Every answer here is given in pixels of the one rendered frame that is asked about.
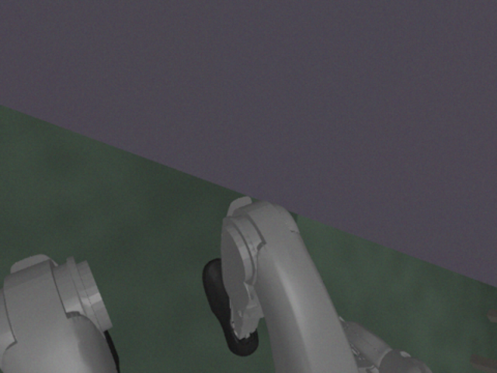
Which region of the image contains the left robot foot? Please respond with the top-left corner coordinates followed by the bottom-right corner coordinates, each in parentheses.
top-left (104, 330), bottom-right (120, 373)

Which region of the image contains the right robot hand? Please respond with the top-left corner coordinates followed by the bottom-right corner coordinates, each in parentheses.
top-left (339, 315), bottom-right (393, 373)

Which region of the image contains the right robot arm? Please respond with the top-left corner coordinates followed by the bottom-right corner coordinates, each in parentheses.
top-left (379, 349), bottom-right (433, 373)

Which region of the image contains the right robot foot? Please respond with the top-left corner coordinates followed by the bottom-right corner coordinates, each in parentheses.
top-left (203, 258), bottom-right (259, 357)

